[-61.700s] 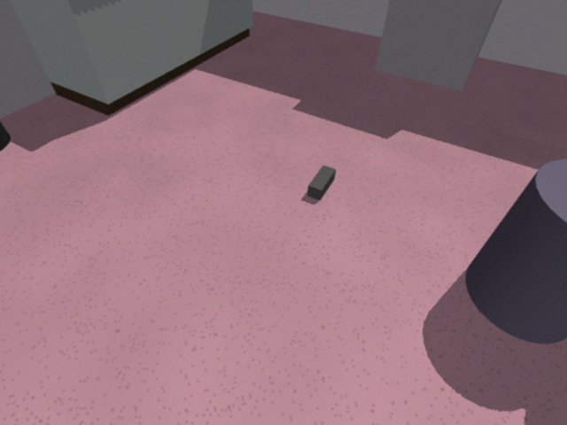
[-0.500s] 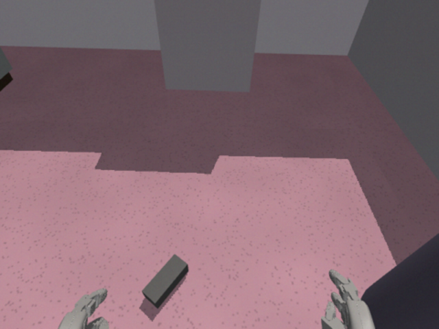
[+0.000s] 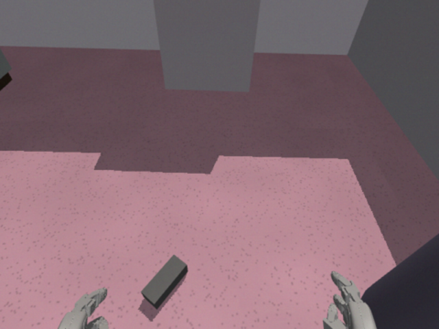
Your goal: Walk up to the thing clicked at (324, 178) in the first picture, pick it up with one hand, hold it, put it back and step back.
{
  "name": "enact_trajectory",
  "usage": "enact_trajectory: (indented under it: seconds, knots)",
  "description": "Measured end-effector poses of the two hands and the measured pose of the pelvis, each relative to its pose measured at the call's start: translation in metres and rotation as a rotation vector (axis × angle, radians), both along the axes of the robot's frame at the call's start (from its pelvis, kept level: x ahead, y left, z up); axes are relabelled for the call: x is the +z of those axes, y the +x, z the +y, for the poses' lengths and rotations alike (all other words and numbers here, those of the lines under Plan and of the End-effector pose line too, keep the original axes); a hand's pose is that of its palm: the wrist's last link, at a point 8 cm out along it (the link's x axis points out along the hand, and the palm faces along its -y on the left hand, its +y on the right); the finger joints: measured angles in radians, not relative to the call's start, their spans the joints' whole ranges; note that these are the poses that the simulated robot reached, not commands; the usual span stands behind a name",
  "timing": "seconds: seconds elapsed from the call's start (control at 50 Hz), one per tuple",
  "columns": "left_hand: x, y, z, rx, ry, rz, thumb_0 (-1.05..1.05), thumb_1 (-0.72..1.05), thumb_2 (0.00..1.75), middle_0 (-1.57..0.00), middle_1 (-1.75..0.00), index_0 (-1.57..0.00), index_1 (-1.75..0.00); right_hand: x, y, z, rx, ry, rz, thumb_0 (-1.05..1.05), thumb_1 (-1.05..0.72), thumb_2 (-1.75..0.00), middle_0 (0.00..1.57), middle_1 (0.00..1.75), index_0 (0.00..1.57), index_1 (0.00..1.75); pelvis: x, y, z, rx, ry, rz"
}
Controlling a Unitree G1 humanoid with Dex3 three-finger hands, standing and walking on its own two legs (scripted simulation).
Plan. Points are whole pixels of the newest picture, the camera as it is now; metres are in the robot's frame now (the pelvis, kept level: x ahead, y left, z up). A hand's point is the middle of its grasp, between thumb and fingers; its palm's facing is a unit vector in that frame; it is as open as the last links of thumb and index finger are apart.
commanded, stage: home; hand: left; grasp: from above
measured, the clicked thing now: (165, 280) +0.47 +0.19 -0.68
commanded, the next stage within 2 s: stand in 0.36 s
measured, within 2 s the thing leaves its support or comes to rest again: neither
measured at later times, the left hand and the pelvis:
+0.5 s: hand out of the picture +0.16 +0.19 -0.06, palm faces +0.02 -0.97 -0.26, open 7.4 cm; pelvis +0.00 +0.00 +0.00, yaw +0 degrees
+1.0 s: hand out of the picture +0.05 +0.25 -0.11, palm faces +0.05 -0.95 -0.32, open 7.4 cm; pelvis -0.01 +0.01 +0.05, yaw +1 degrees
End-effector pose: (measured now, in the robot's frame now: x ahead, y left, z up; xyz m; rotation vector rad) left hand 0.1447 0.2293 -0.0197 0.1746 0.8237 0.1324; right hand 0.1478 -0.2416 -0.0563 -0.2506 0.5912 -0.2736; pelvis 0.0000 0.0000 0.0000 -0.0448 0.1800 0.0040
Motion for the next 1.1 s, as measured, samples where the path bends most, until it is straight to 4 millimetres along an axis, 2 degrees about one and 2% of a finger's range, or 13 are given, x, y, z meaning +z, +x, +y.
enact_trajectory:
  seconds: [0.46, 0.56, 0.64, 0.78, 0.94, 1.1]
  knots:
    - [-0.001, -0.001, 0.001, -0.003, 0.0, 0.003, 0.01, 0.91, 0.9, -0.2, -0.3, -0.2, -0.3, -0.001, -0.002, 0.002, -0.002, 0.003, 0.001, 0.02, -0.91, -0.89, 0.2, 0.3, 0.2, 0.3, 0.0, -0.001, 0.001, 0.0, -0.001, 0.001]
    - [-0.025, 0.004, 0.019, -0.044, 0.106, -0.012, 0.01, 0.9, 0.9, -0.2, -0.3, -0.21, -0.3, -0.02, -0.012, -0.005, 0.156, -0.047, 0.276, 0.01, -0.91, -0.89, 0.2, 0.3, 0.2, 0.3, 0.011, -0.009, 0.001, -0.002, 0.032, -0.094]
    - [-0.038, -0.012, 0.037, -0.019, 0.133, 0.069, 0.01, 0.91, 0.9, -0.2, -0.3, -0.21, -0.3, -0.022, -0.029, -0.018, 0.131, -0.015, 0.391, 0.01, -0.9, -0.89, 0.2, 0.3, 0.2, 0.3, 0.019, -0.01, 0.001, -0.004, 0.047, -0.133]
    - [-0.051, -0.057, 0.057, 0.045, 0.141, 0.23, 0.01, 0.91, 0.9, -0.2, -0.3, -0.21, -0.3, -0.017, -0.057, -0.032, 0.048, -0.001, 0.491, 0.01, -0.91, -0.89, 0.2, 0.3, 0.2, 0.3, 0.032, -0.007, 0.005, -0.001, 0.044, -0.174]
    - [-0.055, -0.094, 0.061, 0.094, 0.108, 0.354, 0.01, 0.91, 0.9, -0.2, -0.3, -0.21, -0.3, -0.013, -0.075, -0.025, 0.014, 0.018, 0.569, 0.01, -0.91, -0.89, 0.2, 0.3, 0.2, 0.3, 0.046, -0.006, 0.01, 0.006, 0.036, -0.208]
    - [-0.051, -0.116, 0.061, 0.12, 0.092, 0.421, 0.01, 0.91, 0.9, -0.2, -0.3, -0.21, -0.3, -0.009, -0.083, -0.015, 0.008, 0.048, 0.597, 0.01, -0.91, -0.89, 0.2, 0.3, 0.2, 0.3, 0.057, -0.007, 0.012, 0.01, 0.038, -0.238]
